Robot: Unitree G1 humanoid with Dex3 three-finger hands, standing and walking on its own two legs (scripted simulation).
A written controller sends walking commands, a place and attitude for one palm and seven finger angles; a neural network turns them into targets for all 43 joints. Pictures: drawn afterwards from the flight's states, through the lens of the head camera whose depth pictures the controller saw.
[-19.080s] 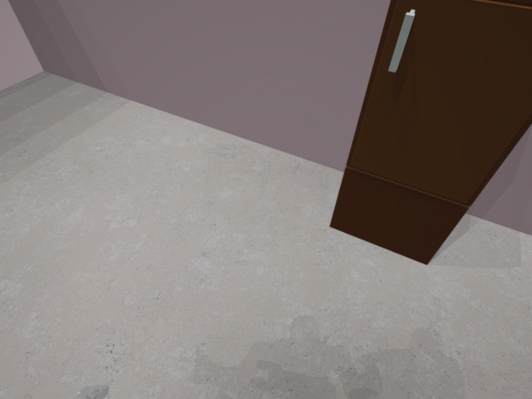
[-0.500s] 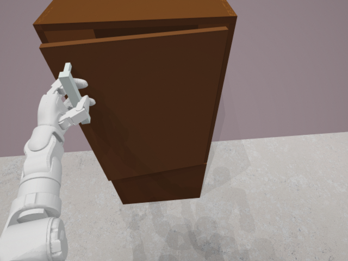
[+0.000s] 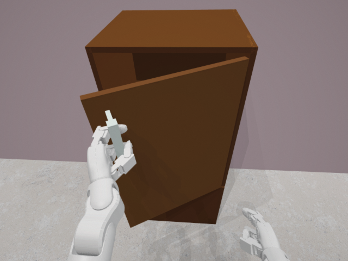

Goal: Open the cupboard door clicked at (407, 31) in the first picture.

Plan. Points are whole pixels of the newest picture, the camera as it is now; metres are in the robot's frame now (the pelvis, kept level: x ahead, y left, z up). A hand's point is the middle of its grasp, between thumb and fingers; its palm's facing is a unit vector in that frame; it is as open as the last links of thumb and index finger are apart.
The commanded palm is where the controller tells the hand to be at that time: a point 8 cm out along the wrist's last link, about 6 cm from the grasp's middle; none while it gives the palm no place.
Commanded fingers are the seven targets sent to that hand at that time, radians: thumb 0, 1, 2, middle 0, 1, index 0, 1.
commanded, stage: pull the door open along its arc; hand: left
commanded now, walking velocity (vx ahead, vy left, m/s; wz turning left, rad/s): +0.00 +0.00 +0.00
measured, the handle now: (116, 141) +0.34 +0.17 +0.14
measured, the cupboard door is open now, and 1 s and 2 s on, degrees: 29 39 41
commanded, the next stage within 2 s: open thumb and fingers to let go in 0.26 s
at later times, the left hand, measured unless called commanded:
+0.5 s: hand (148, 174) +0.24 +0.08 +0.15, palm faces +0.39 -0.92 +0.02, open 6.2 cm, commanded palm +0.19 +0.11 +0.14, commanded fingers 0.00 0.34 0.66 -0.36 -1.29 -0.36 -1.29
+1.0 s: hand (144, 172) +0.25 +0.08 +0.15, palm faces +0.34 -0.94 +0.01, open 13.9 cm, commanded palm +0.19 +0.11 +0.14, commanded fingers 0.00 -0.50 0.30 -0.21 -0.65 -0.21 -0.65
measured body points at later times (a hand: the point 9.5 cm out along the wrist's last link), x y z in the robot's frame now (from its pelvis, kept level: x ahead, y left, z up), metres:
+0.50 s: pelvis -0.02 -0.02 +0.00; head -0.06 -0.05 +0.45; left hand +0.22 +0.12 +0.15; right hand +0.18 -0.21 -0.09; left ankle -0.02 +0.13 -0.74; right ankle -0.03 -0.10 -0.74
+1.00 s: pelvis -0.04 +0.01 +0.00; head -0.07 -0.01 +0.45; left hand +0.22 +0.13 +0.15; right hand +0.18 -0.17 -0.08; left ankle -0.02 +0.13 -0.74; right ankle -0.03 -0.10 -0.74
